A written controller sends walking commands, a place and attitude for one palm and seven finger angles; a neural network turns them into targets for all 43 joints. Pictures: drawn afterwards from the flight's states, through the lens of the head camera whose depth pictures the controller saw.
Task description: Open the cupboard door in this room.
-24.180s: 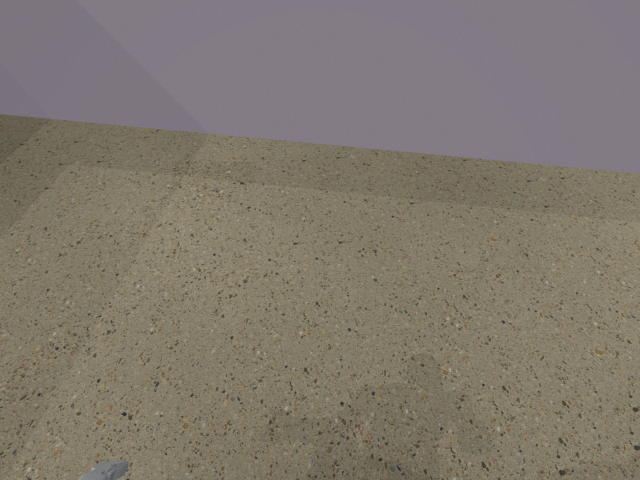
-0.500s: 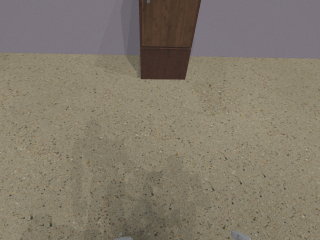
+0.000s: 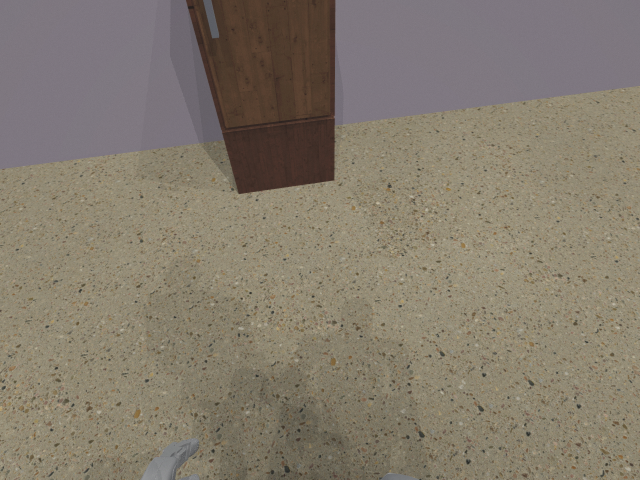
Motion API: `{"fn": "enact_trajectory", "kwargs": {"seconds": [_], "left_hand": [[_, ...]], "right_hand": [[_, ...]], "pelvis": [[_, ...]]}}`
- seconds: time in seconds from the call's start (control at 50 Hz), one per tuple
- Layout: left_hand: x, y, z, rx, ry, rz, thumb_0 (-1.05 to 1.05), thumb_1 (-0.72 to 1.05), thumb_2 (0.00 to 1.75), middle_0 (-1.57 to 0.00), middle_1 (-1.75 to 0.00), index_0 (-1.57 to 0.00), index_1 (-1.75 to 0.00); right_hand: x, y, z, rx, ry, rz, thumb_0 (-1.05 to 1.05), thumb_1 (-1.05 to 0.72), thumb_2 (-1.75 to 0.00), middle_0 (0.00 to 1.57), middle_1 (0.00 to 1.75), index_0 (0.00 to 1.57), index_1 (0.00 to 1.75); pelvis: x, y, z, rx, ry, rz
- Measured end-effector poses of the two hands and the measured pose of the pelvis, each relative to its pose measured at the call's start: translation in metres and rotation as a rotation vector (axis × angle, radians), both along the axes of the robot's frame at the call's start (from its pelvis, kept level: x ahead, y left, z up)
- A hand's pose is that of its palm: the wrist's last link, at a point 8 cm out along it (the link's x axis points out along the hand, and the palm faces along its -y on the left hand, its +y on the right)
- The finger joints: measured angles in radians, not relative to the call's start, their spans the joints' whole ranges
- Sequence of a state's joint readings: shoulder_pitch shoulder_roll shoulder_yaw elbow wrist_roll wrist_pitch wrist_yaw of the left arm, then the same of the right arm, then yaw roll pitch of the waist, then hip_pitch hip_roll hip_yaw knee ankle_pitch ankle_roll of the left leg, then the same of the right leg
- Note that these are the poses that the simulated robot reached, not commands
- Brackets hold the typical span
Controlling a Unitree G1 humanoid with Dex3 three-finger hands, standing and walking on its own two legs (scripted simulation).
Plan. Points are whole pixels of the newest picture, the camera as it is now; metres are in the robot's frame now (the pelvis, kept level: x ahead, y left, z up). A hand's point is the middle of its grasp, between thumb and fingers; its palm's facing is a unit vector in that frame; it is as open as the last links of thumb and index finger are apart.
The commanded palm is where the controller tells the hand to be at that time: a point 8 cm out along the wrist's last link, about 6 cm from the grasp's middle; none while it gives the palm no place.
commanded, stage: turn or walk to find it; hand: left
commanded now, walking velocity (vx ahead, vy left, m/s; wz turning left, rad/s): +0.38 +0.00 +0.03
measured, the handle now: (208, 3) +1.26 +0.32 +0.03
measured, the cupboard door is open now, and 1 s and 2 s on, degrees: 0 0 0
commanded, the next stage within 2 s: stand and wait in 0.04 s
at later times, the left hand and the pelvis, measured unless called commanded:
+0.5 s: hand out of the picture +0.14 +0.21 -0.18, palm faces +0.07 -0.99 -0.14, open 7.4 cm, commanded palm none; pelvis +0.16 +0.05 +0.01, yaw +0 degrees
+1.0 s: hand (216, 445) +0.19 +0.16 -0.16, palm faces +0.03 -0.98 -0.19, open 7.4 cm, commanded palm none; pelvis +0.20 +0.00 +0.02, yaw +0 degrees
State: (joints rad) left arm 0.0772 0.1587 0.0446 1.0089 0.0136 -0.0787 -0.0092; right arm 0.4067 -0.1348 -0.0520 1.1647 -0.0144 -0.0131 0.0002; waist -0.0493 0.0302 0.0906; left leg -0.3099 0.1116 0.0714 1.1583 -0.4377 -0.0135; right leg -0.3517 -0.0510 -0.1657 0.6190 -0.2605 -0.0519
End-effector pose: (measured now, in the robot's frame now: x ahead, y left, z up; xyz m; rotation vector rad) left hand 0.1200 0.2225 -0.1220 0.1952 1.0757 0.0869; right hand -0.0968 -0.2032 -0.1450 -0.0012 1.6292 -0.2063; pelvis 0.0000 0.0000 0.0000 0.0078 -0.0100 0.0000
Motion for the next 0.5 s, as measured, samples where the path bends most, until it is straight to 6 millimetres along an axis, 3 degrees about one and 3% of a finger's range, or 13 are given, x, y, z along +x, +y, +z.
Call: {"fn": "enact_trajectory", "kwargs": {"seconds": [0.04,0.16,0.28,0.34,0.38,0.5], "left_hand": [[-0.005,-0.004,0.002,-0.003,0.039,0.032,-0.01,0.91,0.90,-0.20,-0.29,-0.20,-0.29],[-0.011,0.017,0.010,0.047,0.133,0.106,-0.03,0.95,0.90,-0.21,-0.30,-0.20,-0.30],[-0.020,0.023,-0.009,-0.004,0.278,0.152,-0.02,0.93,0.90,-0.20,-0.29,-0.20,-0.29],[-0.021,0.027,-0.026,-0.043,0.348,0.181,-0.01,0.92,0.90,-0.20,-0.29,-0.20,-0.29],[-0.018,0.030,-0.033,-0.059,0.387,0.191,-0.01,0.91,0.90,-0.20,-0.29,-0.20,-0.29],[0.011,0.034,-0.025,-0.072,0.397,0.167,0.00,0.91,0.90,-0.20,-0.29,-0.20,-0.29]], "right_hand": [[0.048,-0.010,0.000,-0.013,-0.082,0.030,0.01,-0.91,-0.90,0.20,0.30,0.20,0.30],[0.192,-0.028,0.012,-0.062,-0.335,0.111,0.01,-0.93,-0.90,0.20,0.30,0.20,0.30],[0.300,-0.020,0.025,-0.104,-0.459,0.210,0.01,-0.93,-0.90,0.20,0.30,0.20,0.30],[0.339,-0.005,0.025,-0.124,-0.481,0.255,0.01,-0.93,-0.90,0.20,0.30,0.20,0.30],[0.354,0.007,0.027,-0.128,-0.485,0.274,0.01,-0.92,-0.90,0.20,0.30,0.20,0.30],[0.357,0.034,0.028,-0.099,-0.447,0.237,0.00,-0.92,-0.90,0.20,0.30,0.20,0.30]], "pelvis": [[0.016,-0.002,0.006,-0.001,-0.003,0.001],[0.062,-0.001,0.016,-0.011,0.005,0.010],[0.108,0.016,0.011,-0.039,0.002,0.016],[0.134,0.029,0.002,-0.051,-0.003,0.017],[0.145,0.034,0.001,-0.034,-0.007,0.014],[0.163,0.046,0.011,-0.033,-0.012,0.001]]}}
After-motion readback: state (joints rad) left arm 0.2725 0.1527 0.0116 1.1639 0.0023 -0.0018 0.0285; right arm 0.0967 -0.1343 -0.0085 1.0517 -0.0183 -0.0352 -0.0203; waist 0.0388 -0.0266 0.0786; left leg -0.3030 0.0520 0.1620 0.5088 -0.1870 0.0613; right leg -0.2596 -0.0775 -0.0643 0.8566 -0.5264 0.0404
